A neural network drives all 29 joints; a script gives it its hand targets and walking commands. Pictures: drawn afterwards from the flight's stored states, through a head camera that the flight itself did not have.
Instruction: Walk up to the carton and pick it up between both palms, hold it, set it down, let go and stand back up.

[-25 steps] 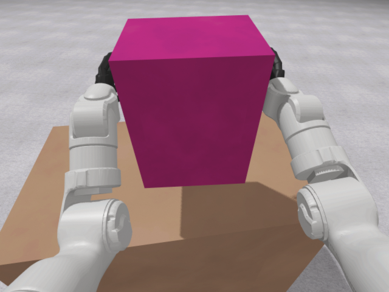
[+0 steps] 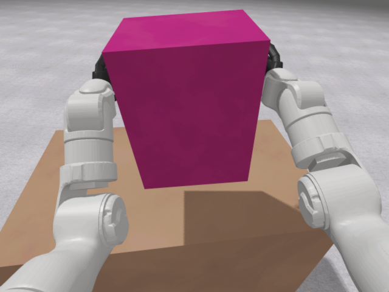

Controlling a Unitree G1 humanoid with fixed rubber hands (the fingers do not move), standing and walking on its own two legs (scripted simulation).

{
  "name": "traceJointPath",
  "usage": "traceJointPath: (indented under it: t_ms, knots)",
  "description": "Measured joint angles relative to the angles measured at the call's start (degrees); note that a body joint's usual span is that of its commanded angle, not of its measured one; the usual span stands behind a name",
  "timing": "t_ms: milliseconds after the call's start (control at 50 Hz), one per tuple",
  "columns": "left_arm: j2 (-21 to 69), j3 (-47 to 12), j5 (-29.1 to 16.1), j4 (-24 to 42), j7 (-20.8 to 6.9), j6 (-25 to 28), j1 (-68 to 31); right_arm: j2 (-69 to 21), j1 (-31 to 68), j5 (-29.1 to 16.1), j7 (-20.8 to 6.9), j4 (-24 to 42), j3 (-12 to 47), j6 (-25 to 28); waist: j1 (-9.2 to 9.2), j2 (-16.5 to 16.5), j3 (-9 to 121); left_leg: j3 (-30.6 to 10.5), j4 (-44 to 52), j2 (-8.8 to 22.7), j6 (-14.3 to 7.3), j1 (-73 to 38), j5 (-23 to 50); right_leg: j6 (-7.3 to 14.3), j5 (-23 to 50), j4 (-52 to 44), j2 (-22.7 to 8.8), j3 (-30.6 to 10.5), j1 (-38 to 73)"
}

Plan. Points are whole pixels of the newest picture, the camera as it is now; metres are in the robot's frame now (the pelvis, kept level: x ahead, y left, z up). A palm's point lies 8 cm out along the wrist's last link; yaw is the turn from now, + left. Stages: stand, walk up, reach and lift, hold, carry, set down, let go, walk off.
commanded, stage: hold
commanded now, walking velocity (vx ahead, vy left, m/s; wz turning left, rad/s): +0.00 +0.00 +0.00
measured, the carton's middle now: (190, 105) +0.38 +0.00 +0.25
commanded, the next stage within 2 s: none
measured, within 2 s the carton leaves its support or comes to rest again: neither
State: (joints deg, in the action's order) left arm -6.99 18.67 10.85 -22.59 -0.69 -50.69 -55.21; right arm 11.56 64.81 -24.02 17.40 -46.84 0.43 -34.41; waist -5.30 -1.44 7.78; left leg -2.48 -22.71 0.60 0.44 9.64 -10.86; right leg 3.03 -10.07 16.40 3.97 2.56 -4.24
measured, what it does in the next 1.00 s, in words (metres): stands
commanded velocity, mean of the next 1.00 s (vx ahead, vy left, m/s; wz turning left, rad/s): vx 0.00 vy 0.00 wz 0.00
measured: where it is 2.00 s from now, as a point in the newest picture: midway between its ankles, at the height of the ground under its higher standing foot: outside the picture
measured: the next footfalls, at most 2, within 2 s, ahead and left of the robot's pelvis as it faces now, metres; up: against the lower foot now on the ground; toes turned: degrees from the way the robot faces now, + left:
none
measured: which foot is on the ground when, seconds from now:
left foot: down 0.00-1.00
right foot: down 0.00-1.00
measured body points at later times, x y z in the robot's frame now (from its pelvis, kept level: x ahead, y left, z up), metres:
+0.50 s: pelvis -0.01 +0.00 +0.00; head -0.09 +0.02 +0.44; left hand +0.39 +0.17 +0.31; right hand +0.39 -0.15 +0.33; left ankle +0.02 +0.12 -0.75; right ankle -0.01 -0.08 -0.75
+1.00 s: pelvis +0.00 +0.00 +0.00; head -0.09 +0.01 +0.44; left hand +0.39 +0.17 +0.31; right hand +0.39 -0.15 +0.32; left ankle +0.02 +0.12 -0.75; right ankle -0.01 -0.08 -0.75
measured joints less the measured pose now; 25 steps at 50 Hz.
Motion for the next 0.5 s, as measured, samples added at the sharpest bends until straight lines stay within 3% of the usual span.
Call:
traceJointPath:
  t_ms: [140, 360, 500]
  knots:
    - [1.6, 0.8, -1.0, 3.4, 2.2, -0.9, 0.3, 1.7, -0.8, -2.5, 0.0, 2.7, 1.7, -0.4, 0.71, 1.9, 0.6, 0.8, -0.3, 0.2, -0.3, 0.8, 0.0, -0.3, 0.4, 0.2, 0.2, -1.1, -1.1]
    - [-0.4, 2.2, -2.2, -4.4, 1.6, -0.7, -4.3, 1.5, 2.6, -0.8, 0.2, -1.8, 1.7, -2.3, 2.50, 0.8, 3.1, 0.6, 0.4, 0.6, 0.2, 1.5, 0.7, 0.2, 1.0, 0.0, 0.7, -1.3, -2.0]
    - [-1.5, 1.5, -2.2, -8.1, 1.0, 0.3, -6.0, 1.0, 6.2, 0.8, -0.1, -6.4, -1.1, -2.3, 1.86, -0.1, 3.7, -0.5, 0.6, 0.2, 0.4, 2.3, 1.3, 0.4, 1.1, -0.2, 0.5, -0.5, -2.5]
